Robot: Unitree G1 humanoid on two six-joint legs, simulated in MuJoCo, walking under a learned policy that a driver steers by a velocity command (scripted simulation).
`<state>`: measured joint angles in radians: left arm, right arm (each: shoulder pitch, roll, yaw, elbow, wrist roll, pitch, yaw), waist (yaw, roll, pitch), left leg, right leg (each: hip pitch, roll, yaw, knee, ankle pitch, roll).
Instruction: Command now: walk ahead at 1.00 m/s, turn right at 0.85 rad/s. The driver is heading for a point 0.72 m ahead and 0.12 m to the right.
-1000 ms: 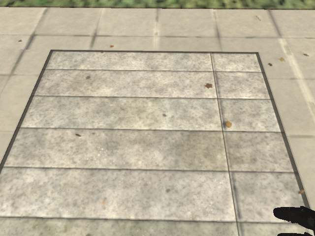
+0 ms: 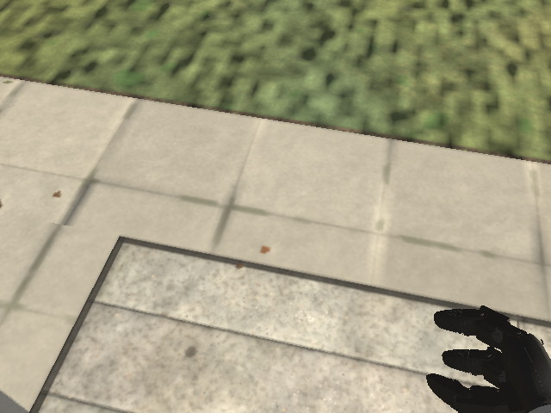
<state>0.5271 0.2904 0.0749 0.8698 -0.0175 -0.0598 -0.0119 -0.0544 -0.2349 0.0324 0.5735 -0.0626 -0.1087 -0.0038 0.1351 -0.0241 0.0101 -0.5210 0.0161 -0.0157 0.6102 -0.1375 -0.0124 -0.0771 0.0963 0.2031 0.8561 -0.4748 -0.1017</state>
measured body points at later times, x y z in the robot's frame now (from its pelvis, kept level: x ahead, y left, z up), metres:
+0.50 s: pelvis +0.45 -0.09 -0.01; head +0.48 -0.09 +0.44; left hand +0.69 +0.11 -0.12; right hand +0.42 -0.35 -0.13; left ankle +0.37 +0.12 -0.58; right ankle +0.49 -0.12 -0.71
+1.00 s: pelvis +0.76 -0.16 +0.01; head +0.79 -0.18 +0.46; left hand +0.99 +0.02 -0.11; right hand +0.78 -0.44 -0.10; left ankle +0.89 -0.16 -0.71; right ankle +0.66 -0.29 -0.65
